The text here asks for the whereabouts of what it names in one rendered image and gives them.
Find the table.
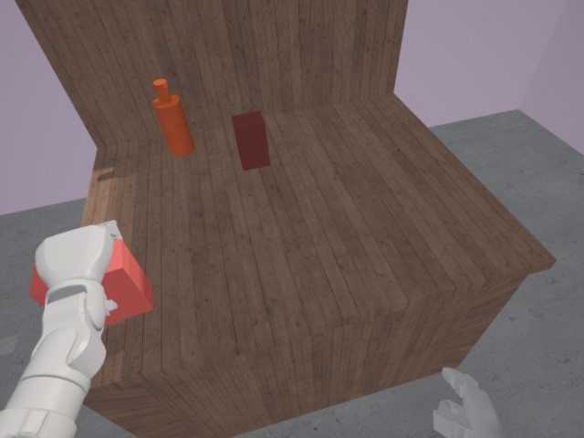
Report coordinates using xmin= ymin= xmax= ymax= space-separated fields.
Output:
xmin=15 ymin=0 xmax=557 ymax=438

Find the sponge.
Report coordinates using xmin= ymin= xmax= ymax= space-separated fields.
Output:
xmin=29 ymin=239 xmax=154 ymax=326

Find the left robot forearm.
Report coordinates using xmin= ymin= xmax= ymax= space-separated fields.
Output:
xmin=0 ymin=279 xmax=106 ymax=438

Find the left robot hand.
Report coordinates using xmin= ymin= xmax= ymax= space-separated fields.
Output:
xmin=36 ymin=220 xmax=123 ymax=317

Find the right robot hand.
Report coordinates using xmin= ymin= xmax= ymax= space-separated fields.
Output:
xmin=433 ymin=367 xmax=503 ymax=438

